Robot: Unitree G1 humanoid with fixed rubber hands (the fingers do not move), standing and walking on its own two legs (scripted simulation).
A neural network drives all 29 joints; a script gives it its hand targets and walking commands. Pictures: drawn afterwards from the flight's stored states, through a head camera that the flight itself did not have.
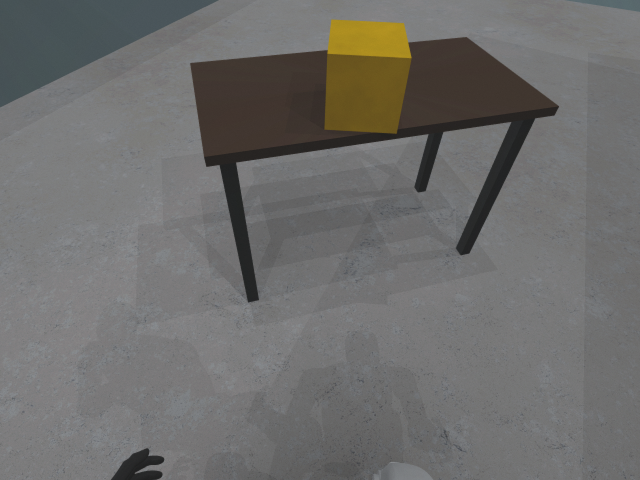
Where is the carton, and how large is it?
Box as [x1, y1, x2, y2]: [324, 20, 411, 133]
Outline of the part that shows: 331,20 327,52 324,129 396,133 411,58 403,23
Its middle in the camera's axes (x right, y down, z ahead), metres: +0.11 -0.42 +0.97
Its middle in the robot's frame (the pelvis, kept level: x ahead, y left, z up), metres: +1.00 -0.14 +0.03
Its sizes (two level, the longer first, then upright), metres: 0.204 0.181 0.185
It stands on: a table, 0.66 m high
